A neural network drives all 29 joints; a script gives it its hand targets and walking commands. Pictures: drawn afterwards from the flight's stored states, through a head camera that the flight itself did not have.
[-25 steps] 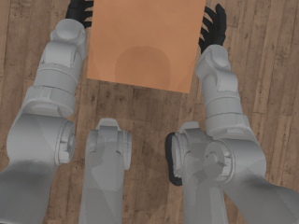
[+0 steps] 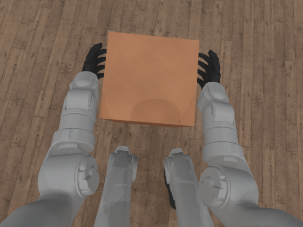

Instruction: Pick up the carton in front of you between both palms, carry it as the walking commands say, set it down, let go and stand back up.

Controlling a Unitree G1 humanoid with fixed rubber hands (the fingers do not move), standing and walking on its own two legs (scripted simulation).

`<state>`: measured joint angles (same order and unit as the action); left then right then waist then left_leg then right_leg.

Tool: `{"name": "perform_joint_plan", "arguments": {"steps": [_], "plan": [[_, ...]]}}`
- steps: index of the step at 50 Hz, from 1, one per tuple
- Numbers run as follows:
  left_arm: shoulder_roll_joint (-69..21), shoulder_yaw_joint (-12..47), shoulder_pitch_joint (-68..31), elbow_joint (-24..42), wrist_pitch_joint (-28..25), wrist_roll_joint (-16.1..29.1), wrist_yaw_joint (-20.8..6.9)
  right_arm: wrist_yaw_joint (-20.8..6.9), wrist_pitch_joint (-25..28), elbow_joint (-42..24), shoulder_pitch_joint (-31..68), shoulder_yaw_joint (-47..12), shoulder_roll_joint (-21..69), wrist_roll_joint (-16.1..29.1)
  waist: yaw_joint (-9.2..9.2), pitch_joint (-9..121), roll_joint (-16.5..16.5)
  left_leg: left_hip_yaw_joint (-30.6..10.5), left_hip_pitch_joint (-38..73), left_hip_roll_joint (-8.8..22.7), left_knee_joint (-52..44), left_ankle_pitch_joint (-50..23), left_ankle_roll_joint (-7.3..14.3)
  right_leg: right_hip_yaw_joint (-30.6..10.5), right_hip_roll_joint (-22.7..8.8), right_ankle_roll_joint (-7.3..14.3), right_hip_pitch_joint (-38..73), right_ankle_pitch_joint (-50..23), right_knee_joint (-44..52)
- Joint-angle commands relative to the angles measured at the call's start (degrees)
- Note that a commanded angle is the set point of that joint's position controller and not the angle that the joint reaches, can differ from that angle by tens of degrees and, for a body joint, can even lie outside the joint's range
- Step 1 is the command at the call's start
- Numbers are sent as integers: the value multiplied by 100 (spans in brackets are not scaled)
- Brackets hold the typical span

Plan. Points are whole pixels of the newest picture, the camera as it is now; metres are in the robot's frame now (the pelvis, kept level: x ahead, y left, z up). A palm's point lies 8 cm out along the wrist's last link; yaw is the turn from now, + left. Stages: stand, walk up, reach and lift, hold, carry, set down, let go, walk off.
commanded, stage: reach and lift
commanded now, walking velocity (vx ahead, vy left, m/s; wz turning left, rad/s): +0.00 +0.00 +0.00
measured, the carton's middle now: (149, 90) +0.47 +0.02 -0.14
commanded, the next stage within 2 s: none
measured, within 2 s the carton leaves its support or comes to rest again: neither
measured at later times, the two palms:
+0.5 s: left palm (69, 62) +0.43 +0.17 +0.09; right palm (256, 69) +0.43 -0.13 +0.11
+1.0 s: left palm (3, 23) +0.39 +0.15 +0.24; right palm out of the picture +0.41 -0.14 +0.26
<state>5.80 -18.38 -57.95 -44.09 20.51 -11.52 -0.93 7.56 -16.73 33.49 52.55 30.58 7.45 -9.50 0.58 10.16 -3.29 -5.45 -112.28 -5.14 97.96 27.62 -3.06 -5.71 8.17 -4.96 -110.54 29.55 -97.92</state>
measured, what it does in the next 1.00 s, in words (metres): rises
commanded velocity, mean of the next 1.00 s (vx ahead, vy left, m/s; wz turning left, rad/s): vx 0.00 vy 0.00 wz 0.00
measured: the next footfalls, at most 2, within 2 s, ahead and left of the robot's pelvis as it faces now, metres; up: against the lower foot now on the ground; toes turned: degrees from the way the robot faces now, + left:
none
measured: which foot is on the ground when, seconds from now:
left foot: down 0.00-1.00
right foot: down 0.00-1.00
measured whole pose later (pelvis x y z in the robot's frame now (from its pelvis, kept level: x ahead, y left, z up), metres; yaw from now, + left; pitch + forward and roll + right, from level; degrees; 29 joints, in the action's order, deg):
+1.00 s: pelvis +0.10 +0.00 +0.25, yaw +2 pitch +8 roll +0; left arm -7.3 -13.5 -14.8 -26.3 26.8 -11.6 2.7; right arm 2.8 -23.2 26.7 16.4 16.7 9.0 -11.7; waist 0.2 7.9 -1.0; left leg -8.1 -25.8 -3.1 33.6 15.3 -1.1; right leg -8.8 3.5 -0.8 -24.7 16.9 -34.3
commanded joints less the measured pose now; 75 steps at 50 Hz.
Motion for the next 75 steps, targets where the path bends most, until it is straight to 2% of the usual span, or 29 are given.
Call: {"name": "perform_joint_plan", "arguments": {"steps": [1, 8, 20, 33, 41, 49, 53, 58, 62, 67, 75], "plan": [[-6229, 2765, -3299, 646, -255, 1034, -1217, -1467, -188, 488, 3508, -3750, 5869, 868, -189, 5908, 587, 953, 4379, -384, -1286, -1251, 169, 1042, 410, 145, 2867, -961, 1200], [-6485, 3075, -2592, 853, -260, 1138, -1153, -1480, -188, 473, 2705, -4085, 6020, 966, -173, 5387, 605, 820, 5011, -403, -1889, -1357, 134, 871, 377, 155, 3550, -1077, 1840], [-6683, 3012, -1380, 755, -445, 940, -1079, -1538, -53, 684, 1364, -4043, 6063, 691, -103, 4225, 454, 521, 6220, -351, -3179, -1462, 218, 563, 216, 211, 4875, -1256, 3221], [-6807, 3280, -91, 1133, -503, 849, -1043, -1645, -19, 594, -69, -4285, 6084, 456, -60, 3156, 429, 209, 7957, -217, -4826, -2076, 283, 215, -11, 329, 6884, -1994, 4878], [-6856, 3559, 659, 1574, -226, 905, -1066, -1805, -317, 322, -888, -4507, 6044, 431, -44, 2425, 427, 81, 9117, -115, -5868, -2730, 268, 101, -136, 385, 8202, -2708, 5898], [-6835, 3901, 1235, 2304, 431, 1087, -1124, -1993, -964, -166, -1596, -4777, 6086, 638, -65, 1695, 347, 83, 10223, -46, -6865, -3183, 233, 36, -257, 375, 9587, -3373, 6890], [-6766, 3973, 1387, 2646, 835, 1132, -1133, -2063, -1334, -472, -1752, -4831, 5981, 684, -74, 1089, 321, 97, 10584, -25, -7322, -3025, 223, 20, -299, 376, 10004, -3308, 7333], [-6692, 3523, 1364, 2500, 1199, 937, -1212, -2171, -1673, -426, -1620, -4411, 5798, 492, -86, 160, 245, 134, 10567, -4, -7637, -2142, 272, 51, -323, 404, 9954, -2400, 7674], [-6740, 3221, 900, 2293, 1239, 825, -1314, -2251, -1707, -276, -1152, -4135, 5856, 384, -55, -27, 239, 174, 10498, 22, -7615, -1580, 314, 92, -350, 451, 9798, -1798, 7694], [-6892, 3318, 389, 2367, 1219, 895, -1362, -2293, -1681, -345, -650, -4236, 6027, 462, -61, 404, 273, 204, 10611, 22, -7539, -1642, 311, 136, -347, 455, 9939, -1872, 7600], [-6917, 3330, 412, 2355, 1297, 876, -1333, -2295, -1737, -376, -610, -4230, 5935, 442, -57, 516, 328, 226, 10784, 12, -7600, -1792, 271, 181, -322, 436, 10028, -1966, 7629]]}}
